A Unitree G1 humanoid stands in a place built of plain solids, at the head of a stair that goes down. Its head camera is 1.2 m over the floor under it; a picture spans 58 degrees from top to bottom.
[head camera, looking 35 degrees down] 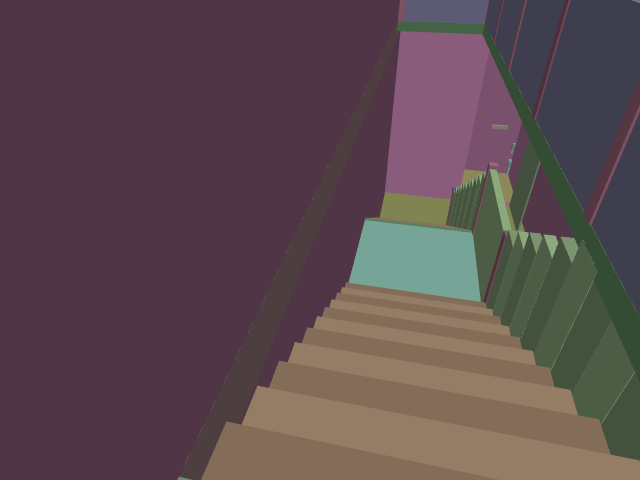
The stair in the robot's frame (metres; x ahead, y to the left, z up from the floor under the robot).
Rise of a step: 0.17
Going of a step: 0.28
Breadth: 1.44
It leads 13 degrees to the right of straight ahead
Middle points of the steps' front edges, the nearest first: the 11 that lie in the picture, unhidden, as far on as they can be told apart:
0.71 -0.38 -0.17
0.97 -0.44 -0.33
1.24 -0.50 -0.50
1.51 -0.56 -0.67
1.78 -0.62 -0.83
2.05 -0.68 -1.00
2.32 -0.74 -1.17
2.59 -0.80 -1.33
2.85 -0.86 -1.50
3.12 -0.92 -1.67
3.39 -0.98 -1.84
